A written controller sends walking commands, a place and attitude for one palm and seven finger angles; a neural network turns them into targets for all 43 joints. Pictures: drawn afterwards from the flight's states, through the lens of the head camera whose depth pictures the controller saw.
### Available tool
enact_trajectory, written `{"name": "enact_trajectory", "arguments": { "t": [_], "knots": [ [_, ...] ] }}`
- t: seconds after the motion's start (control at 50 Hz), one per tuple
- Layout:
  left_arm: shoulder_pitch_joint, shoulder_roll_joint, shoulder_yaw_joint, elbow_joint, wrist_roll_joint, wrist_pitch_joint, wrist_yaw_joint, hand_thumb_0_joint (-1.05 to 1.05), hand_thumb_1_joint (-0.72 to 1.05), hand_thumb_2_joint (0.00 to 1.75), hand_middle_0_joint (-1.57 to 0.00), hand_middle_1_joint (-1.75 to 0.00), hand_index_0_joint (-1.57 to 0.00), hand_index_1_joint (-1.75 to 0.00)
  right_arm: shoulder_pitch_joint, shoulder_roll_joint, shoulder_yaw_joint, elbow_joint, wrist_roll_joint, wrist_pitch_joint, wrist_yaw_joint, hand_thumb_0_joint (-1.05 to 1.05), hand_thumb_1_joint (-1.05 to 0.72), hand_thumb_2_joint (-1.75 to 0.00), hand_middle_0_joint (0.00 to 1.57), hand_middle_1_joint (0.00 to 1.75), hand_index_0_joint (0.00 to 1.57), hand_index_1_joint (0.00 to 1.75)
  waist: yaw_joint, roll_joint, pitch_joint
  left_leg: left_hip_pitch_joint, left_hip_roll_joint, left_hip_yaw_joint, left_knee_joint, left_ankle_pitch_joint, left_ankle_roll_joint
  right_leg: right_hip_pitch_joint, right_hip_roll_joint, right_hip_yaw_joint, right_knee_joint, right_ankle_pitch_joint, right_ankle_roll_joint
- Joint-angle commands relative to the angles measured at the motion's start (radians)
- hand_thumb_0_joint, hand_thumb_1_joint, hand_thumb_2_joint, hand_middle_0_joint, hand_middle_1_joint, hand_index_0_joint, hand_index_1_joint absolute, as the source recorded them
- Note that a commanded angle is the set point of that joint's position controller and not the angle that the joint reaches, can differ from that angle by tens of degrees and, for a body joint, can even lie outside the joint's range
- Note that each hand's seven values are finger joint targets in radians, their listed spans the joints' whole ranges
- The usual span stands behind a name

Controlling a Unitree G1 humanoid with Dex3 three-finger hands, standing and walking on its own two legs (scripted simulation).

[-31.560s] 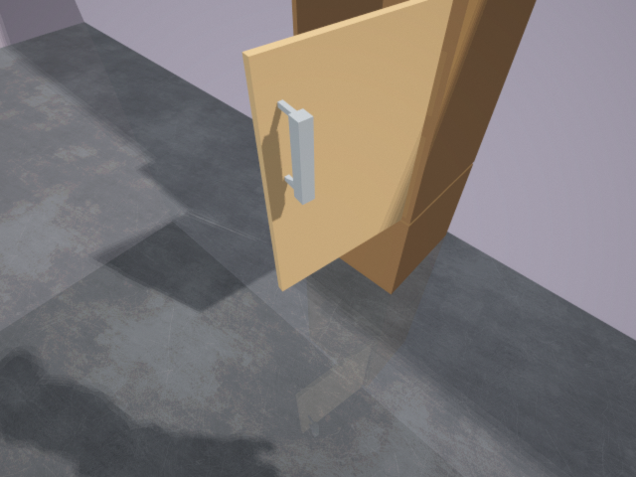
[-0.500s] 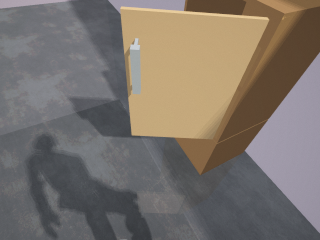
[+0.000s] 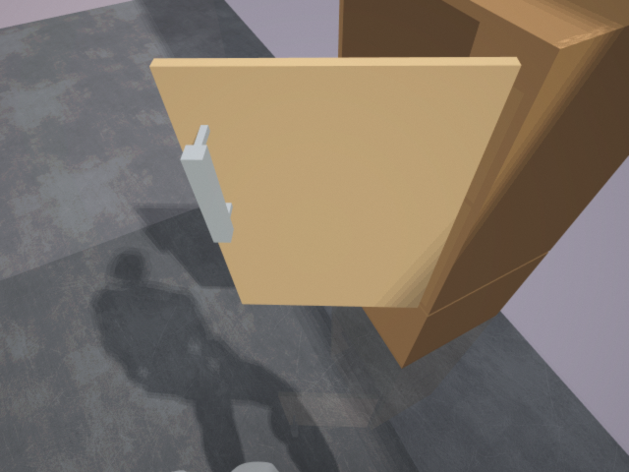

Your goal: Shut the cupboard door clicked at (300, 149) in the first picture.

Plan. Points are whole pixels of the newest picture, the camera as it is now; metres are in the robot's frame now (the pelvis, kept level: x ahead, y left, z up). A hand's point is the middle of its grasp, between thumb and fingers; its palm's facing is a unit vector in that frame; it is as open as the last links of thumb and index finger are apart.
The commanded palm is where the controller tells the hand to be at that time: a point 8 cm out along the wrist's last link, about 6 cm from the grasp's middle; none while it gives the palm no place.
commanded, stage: come to a stop and stand still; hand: left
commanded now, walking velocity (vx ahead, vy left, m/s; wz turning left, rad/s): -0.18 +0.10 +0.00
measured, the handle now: (214, 187) +0.46 +0.17 +0.08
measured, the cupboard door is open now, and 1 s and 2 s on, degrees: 61 61 61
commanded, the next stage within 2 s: look again from close up in 1.48 s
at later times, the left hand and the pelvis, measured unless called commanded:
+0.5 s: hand out of the picture -0.01 +0.27 -0.18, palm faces +0.06 -0.98 -0.17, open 7.4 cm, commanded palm none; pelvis -0.02 +0.07 +0.01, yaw -1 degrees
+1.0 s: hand out of the picture +0.00 +0.20 -0.16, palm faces +0.01 -0.98 -0.22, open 7.2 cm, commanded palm none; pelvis -0.04 +0.02 +0.01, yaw -1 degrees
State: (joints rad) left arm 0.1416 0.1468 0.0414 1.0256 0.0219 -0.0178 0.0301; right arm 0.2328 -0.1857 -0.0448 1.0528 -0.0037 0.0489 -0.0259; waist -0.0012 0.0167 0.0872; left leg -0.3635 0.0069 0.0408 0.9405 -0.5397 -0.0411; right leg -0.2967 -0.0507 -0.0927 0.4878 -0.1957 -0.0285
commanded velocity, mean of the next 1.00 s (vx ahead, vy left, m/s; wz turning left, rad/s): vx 0.04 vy -0.02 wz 0.00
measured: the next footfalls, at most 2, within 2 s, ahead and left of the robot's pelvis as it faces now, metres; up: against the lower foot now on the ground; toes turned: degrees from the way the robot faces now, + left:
left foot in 0.24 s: +0.03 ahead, +0.16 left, +0.00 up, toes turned +3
right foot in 0.80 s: -0.04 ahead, -0.12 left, +0.00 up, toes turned -2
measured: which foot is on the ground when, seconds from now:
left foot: up 0.00-0.22, down 0.24-0.80, up 0.82-1.00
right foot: down 0.00-0.24, up 0.26-0.78, down 0.80-1.00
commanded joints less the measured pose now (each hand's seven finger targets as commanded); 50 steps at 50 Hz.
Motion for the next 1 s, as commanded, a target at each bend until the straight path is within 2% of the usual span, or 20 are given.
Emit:
{"name": "enact_trajectory", "arguments": {
  "t": [0.0, 0.12, 0.18, 0.2, 0.22, 0.24, 0.26, 0.3, 0.36, 0.52, 0.64, 0.68, 0.72, 0.74, 0.76, 0.78, 0.8, 0.86, 0.9, 0.98],
  "knots": [
    [0.118, 0.212, 0.050, -0.027, 0.004, 0.010, 0.025, 0.00, 0.90, 0.90, -0.20, -0.30, -0.20, -0.30, 0.026, -0.058, -0.021, -0.064, -0.004, 0.010, 0.007, 0.00, -0.90, -0.90, 0.20, 0.30, 0.20, 0.30, 0.035, -0.122, -0.188, -0.117, 0.000, -0.060, 0.121, 0.055, -0.018, 0.250, -0.320, 0.215, -0.091, 0.842, -0.182],
    [0.056, 0.212, 0.051, -0.069, 0.018, 0.021, 0.020, 0.00, 0.90, 0.90, -0.20, -0.30, -0.20, -0.30, 0.008, -0.058, -0.022, -0.094, -0.002, 0.000, 0.017, 0.00, -0.90, -0.90, 0.20, 0.30, 0.20, 0.30, 0.015, -0.222, -0.177, -0.012, 0.014, -0.043, -0.119, 0.096, -0.007, 0.158, -0.276, 0.172, -0.099, 0.555, -0.161],
    [0.044, 0.206, 0.048, -0.069, 0.008, 0.033, 0.013, 0.00, 0.90, 0.90, -0.20, -0.30, -0.20, -0.30, 0.087, -0.069, -0.017, -0.072, -0.003, -0.020, 0.016, 0.00, -0.90, -0.90, 0.20, 0.30, 0.20, 0.30, -0.034, -0.203, -0.173, 0.213, 0.008, -0.009, -0.489, 0.358, 0.002, 0.037, -0.201, 0.146, -0.016, 0.271, -0.071],
    [0.075, 0.161, 0.035, -0.074, -0.001, 0.042, 0.011, 0.00, 0.90, 0.90, -0.20, -0.30, -0.20, -0.30, 0.101, -0.125, -0.022, -0.071, -0.007, -0.033, 0.014, 0.00, -0.90, -0.90, 0.20, 0.30, 0.20, 0.30, -0.032, -0.025, -0.185, 0.298, 0.107, -0.101, -0.581, 0.440, 0.018, -0.049, -0.115, 0.093, 0.086, 0.027, -0.014],
    [0.114, 0.096, 0.020, -0.083, -0.008, 0.052, 0.008, 0.00, 0.90, 0.90, -0.20, -0.30, -0.20, -0.30, 0.072, -0.199, -0.038, -0.095, -0.018, -0.041, 0.009, 0.00, -0.90, -0.90, 0.20, 0.30, 0.20, 0.30, -0.016, 0.259, -0.156, 0.219, 0.317, -0.342, -0.654, 0.573, 0.090, -0.122, 0.001, 0.027, 0.204, -0.308, 0.058],
    [0.086, 0.114, 0.020, -0.086, -0.007, 0.063, 0.013, 0.00, 0.90, 0.90, -0.20, -0.30, -0.20, -0.30, 0.020, -0.219, -0.033, -0.117, -0.027, -0.033, -0.002, 0.00, -0.90, -0.90, 0.20, 0.30, 0.20, 0.30, -0.029, 0.241, -0.095, 0.070, 0.373, -0.379, -0.691, 0.577, 0.173, -0.078, 0.028, 0.114, 0.323, -0.383, 0.054],
    [0.088, 0.120, 0.024, -0.087, -0.008, 0.067, 0.005, 0.00, 0.90, 0.90, -0.20, -0.30, -0.20, -0.30, -0.027, -0.203, -0.020, -0.137, -0.031, -0.037, -0.012, 0.00, -0.90, -0.90, 0.20, 0.30, 0.20, 0.30, -0.007, 0.139, -0.050, 0.001, 0.369, -0.320, -0.710, 0.500, 0.205, -0.052, 0.009, 0.142, 0.391, -0.332, 0.046],
    [0.104, 0.137, 0.036, -0.044, 0.001, 0.077, -0.005, 0.00, 0.90, 0.90, -0.20, -0.30, -0.20, -0.30, -0.041, -0.170, -0.012, -0.123, -0.031, -0.044, -0.028, 0.00, -0.90, -0.90, 0.20, 0.30, 0.20, 0.30, 0.004, 0.177, -0.024, 0.080, 0.295, -0.274, -0.683, 0.611, 0.140, -0.140, 0.035, 0.184, 0.499, -0.235, 0.055],
    [0.140, 0.148, 0.044, -0.026, -0.004, 0.074, -0.017, 0.00, 0.90, 0.90, -0.20, -0.30, -0.20, -0.30, -0.008, -0.159, -0.006, -0.112, -0.026, -0.048, -0.039, 0.00, -0.90, -0.90, 0.20, 0.30, 0.20, 0.30, 0.007, 0.121, -0.060, 0.198, 0.293, -0.210, -0.649, 0.724, 0.139, -0.188, 0.043, 0.198, 0.575, -0.177, 0.070],
    [0.094, 0.127, 0.040, -0.052, 0.001, 0.078, -0.027, 0.00, 0.90, 0.90, -0.20, -0.30, -0.20, -0.30, 0.124, -0.155, -0.027, -0.064, -0.024, -0.053, -0.049, 0.00, -0.90, -0.90, 0.20, 0.30, 0.20, 0.30, -0.044, 0.118, -0.103, 0.342, 0.322, -0.229, -0.640, 0.733, 0.179, -0.224, 0.029, 0.169, 0.520, -0.190, 0.082],
    [0.058, 0.085, 0.014, -0.050, -0.005, 0.068, -0.034, 0.00, 0.90, 0.90, -0.20, -0.30, -0.20, -0.30, 0.115, -0.166, -0.033, -0.037, -0.032, -0.045, -0.026, 0.00, -0.90, -0.90, 0.20, 0.30, 0.20, 0.30, -0.049, 0.203, -0.089, 0.214, 0.270, -0.223, -0.694, 0.388, 0.176, -0.024, 0.034, 0.080, 0.215, -0.255, 0.055],
    [0.119, 0.077, 0.010, -0.018, -0.010, 0.058, -0.031, 0.00, 0.90, 0.90, -0.20, -0.30, -0.20, -0.30, 0.089, -0.164, -0.034, -0.028, -0.028, -0.043, -0.017, 0.00, -0.90, -0.90, 0.20, 0.30, 0.20, 0.30, -0.014, 0.216, -0.080, 0.131, 0.238, -0.212, -0.710, 0.196, 0.154, 0.090, 0.050, 0.048, 0.089, -0.183, 0.041],
    [0.194, 0.094, 0.011, 0.018, -0.006, 0.041, -0.027, 0.00, 0.90, 0.90, -0.20, -0.30, -0.20, -0.30, 0.084, -0.129, -0.029, -0.015, -0.018, -0.039, -0.008, 0.00, -0.90, -0.90, 0.20, 0.30, 0.20, 0.30, 0.025, 0.125, -0.059, -0.004, 0.154, -0.138, -0.661, 0.063, 0.098, 0.276, 0.054, 0.033, -0.115, -0.067, 0.034],
    [0.230, 0.128, 0.016, 0.030, -0.001, 0.030, -0.019, 0.00, 0.90, 0.90, -0.20, -0.30, -0.20, -0.30, 0.094, -0.086, -0.021, -0.016, -0.013, -0.039, -0.002, 0.00, -0.90, -0.90, 0.20, 0.30, 0.20, 0.30, 0.037, 0.012, -0.068, -0.078, 0.086, -0.082, -0.570, 0.032, 0.059, 0.343, -0.031, 0.137, -0.207, -0.173, 0.011],
    [0.233, 0.197, 0.026, 0.031, 0.006, 0.023, -0.010, 0.00, 0.90, 0.90, -0.20, -0.30, -0.20, -0.30, 0.081, -0.030, -0.005, -0.033, -0.005, -0.038, 0.003, 0.00, -0.90, -0.90, 0.20, 0.30, 0.20, 0.30, 0.040, -0.195, -0.017, -0.146, -0.001, 0.005, -0.409, 0.027, 0.021, 0.266, -0.204, 0.373, -0.340, -0.435, -0.051],
    [0.187, 0.243, 0.030, 0.003, 0.002, 0.025, -0.006, 0.00, 0.90, 0.90, -0.20, -0.30, -0.20, -0.30, 0.047, -0.054, -0.008, -0.057, -0.014, -0.028, 0.012, 0.00, -0.90, -0.90, 0.20, 0.30, 0.20, 0.30, 0.046, -0.246, 0.065, -0.143, 0.014, -0.003, -0.286, 0.025, 0.023, 0.083, -0.309, 0.480, -0.443, -0.605, -0.099],
    [0.126, 0.241, 0.026, -0.026, 0.007, 0.030, -0.008, 0.00, 0.90, 0.90, -0.20, -0.30, -0.20, -0.30, 0.052, -0.065, -0.016, -0.065, -0.019, -0.023, 0.021, 0.00, -0.90, -0.90, 0.20, 0.30, 0.20, 0.30, 0.017, -0.171, 0.098, -0.117, 0.012, -0.011, -0.203, 0.061, 0.026, -0.027, -0.311, 0.455, -0.454, -0.567, -0.109],
    [0.094, 0.162, 0.022, -0.022, -0.001, 0.001, -0.005, 0.00, 0.90, 0.90, -0.20, -0.30, -0.20, -0.30, 0.127, -0.066, -0.021, -0.018, -0.025, -0.026, 0.026, 0.00, -0.90, -0.90, 0.20, 0.30, 0.20, 0.30, -0.009, -0.229, 0.121, -0.150, 0.039, -0.032, -0.109, 0.188, 0.022, 0.048, -0.229, 0.349, -0.376, -0.260, -0.109],
    [0.108, 0.159, 0.022, -0.024, 0.000, -0.007, -0.005, 0.00, 0.90, 0.90, -0.20, -0.30, -0.20, -0.30, 0.145, -0.063, -0.018, -0.016, -0.019, -0.033, 0.030, 0.00, -0.90, -0.90, 0.20, 0.30, 0.20, 0.30, -0.008, -0.198, 0.067, -0.136, 0.032, -0.013, -0.118, 0.211, 0.012, 0.124, -0.206, 0.261, -0.314, -0.045, -0.104],
    [0.140, 0.162, 0.025, -0.016, 0.004, -0.009, 0.003, 0.00, 0.90, 0.90, -0.20, -0.30, -0.20, -0.30, 0.107, -0.054, -0.010, -0.042, -0.010, -0.044, 0.022, 0.00, -0.90, -0.90, 0.20, 0.30, 0.20, 0.30, 0.009, -0.236, -0.021, -0.068, 0.029, 0.002, -0.270, 0.177, 0.004, 0.211, -0.211, 0.218, -0.201, 0.263, -0.119]
  ]
}}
